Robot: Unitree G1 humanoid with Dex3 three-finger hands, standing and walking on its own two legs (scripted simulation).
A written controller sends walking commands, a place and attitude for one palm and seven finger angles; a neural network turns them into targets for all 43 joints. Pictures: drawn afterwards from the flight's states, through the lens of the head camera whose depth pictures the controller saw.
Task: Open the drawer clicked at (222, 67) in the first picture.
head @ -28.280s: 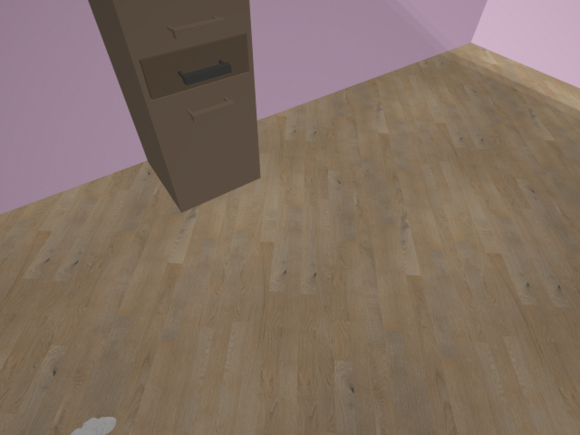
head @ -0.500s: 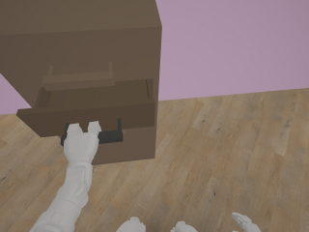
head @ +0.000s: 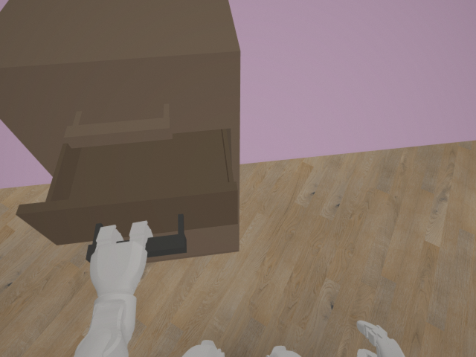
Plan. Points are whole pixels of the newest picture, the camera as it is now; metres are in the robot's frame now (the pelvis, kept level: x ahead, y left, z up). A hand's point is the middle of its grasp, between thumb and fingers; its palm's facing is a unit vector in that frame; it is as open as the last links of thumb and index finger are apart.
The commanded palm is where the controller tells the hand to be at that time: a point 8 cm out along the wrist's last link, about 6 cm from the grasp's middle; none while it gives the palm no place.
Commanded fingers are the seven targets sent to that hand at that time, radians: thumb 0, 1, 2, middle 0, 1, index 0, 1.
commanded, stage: pull the drawer open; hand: left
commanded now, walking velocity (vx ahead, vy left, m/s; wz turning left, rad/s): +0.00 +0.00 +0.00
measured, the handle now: (139, 236) +0.34 +0.21 -0.05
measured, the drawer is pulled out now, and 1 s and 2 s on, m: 0.16 0.26 0.30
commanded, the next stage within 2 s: open the thumb to release the handle in 1.50 s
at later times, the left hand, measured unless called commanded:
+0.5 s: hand (129, 304) +0.22 +0.20 -0.07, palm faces -0.04 -0.08 -1.00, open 6.4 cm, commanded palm +0.19 +0.19 -0.01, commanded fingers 0.00 0.90 0.90 -0.40 -1.35 -0.40 -1.35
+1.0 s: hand (127, 335) +0.17 +0.19 -0.06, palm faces -0.05 -0.12 -0.99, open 6.4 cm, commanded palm +0.13 +0.19 -0.01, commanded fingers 0.00 0.90 0.90 -0.40 -1.35 -0.40 -1.35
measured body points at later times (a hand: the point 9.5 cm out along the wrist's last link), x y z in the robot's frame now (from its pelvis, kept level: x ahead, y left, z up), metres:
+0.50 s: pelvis -0.01 -0.01 -0.01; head +0.04 -0.02 +0.44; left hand +0.22 +0.20 -0.01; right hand +0.18 -0.23 -0.12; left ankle -0.01 +0.08 -0.67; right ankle -0.01 -0.10 -0.67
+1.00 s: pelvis -0.01 -0.01 -0.02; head +0.05 -0.03 +0.43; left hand +0.17 +0.20 -0.01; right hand +0.20 -0.23 -0.12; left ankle -0.01 +0.08 -0.67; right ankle -0.01 -0.10 -0.67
